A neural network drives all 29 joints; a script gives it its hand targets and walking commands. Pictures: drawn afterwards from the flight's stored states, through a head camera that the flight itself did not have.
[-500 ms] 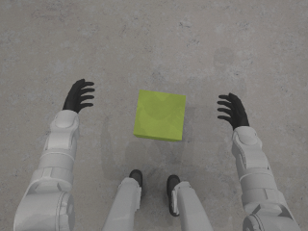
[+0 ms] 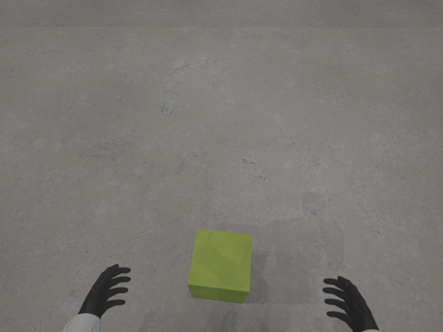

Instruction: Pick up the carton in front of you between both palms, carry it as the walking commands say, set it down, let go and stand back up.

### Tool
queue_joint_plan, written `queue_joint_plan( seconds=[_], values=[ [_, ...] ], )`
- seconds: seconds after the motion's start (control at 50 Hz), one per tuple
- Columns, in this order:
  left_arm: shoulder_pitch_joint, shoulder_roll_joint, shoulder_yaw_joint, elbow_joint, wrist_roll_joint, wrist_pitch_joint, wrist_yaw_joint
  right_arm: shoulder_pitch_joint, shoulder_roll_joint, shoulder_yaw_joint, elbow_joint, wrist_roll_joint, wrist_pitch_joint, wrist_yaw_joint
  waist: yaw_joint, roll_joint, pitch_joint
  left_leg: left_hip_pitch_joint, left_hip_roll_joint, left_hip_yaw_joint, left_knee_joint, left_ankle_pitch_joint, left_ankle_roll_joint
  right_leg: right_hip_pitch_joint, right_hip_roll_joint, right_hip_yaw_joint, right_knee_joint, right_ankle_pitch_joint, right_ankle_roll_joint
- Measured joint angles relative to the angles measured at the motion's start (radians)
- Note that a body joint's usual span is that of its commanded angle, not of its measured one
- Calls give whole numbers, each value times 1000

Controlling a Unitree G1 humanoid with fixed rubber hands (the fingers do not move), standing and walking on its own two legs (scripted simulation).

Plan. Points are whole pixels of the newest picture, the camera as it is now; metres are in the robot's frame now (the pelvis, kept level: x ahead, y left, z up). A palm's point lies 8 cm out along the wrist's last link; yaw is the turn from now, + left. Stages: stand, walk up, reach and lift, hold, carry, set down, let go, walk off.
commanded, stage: let go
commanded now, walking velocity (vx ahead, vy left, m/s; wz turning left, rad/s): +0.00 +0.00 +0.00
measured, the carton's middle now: (220, 267) +0.41 +0.00 -0.65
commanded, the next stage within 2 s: stand in 0.48 s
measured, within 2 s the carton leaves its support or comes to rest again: neither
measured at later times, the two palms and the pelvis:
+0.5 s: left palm out of the picture +0.15 +0.23 -0.07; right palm out of the picture +0.15 -0.24 -0.06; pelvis -0.01 -0.01 +0.00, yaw +0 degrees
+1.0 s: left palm out of the picture +0.15 +0.28 -0.09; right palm out of the picture +0.14 -0.30 -0.09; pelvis +0.02 +0.00 +0.00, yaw -1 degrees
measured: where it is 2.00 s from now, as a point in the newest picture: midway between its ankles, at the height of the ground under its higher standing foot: outside the picture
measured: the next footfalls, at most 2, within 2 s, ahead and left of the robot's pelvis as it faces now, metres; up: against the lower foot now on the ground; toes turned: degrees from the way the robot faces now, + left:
none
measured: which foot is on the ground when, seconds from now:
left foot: down 0.00-1.00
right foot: down 0.00-1.00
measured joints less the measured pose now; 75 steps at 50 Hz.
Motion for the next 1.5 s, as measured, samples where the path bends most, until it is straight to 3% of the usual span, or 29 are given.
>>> queue_joint_plan(
  seconds=[0.3,0.48,0.6,0.74,1.12,1.5],
  values=[
    [61,5,-30,-76,23,134,-28,17,-16,15,-29,-20,124,9,19,8,89,265,4,-10,-37,-10,-8,267,3,-8,-36,-13,-12],
    [73,-5,-34,-57,11,117,-6,19,-5,1,-39,-35,182,-10,17,6,104,271,6,-9,-10,-22,-9,270,6,-8,-7,-25,-13],
    [61,53,-28,80,44,54,48,5,-71,-3,140,-44,73,-64,19,14,36,178,12,-13,54,-52,-13,188,15,-15,36,-44,-16],
    [66,104,-16,160,38,21,67,-15,-125,-23,276,-44,27,-76,24,12,17,164,17,-10,51,-58,-12,179,20,-11,21,-42,-16],
    [18,136,-40,301,29,7,82,-68,-144,17,436,-31,-13,-90,27,12,9,234,14,15,-29,-47,-2,236,12,18,-46,-29,-9],
    [2,148,-55,407,24,-8,80,-74,-171,20,541,-29,-10,-80,12,18,18,259,15,-5,-82,1,-3,274,10,-1,-115,21,-11]
  ],
)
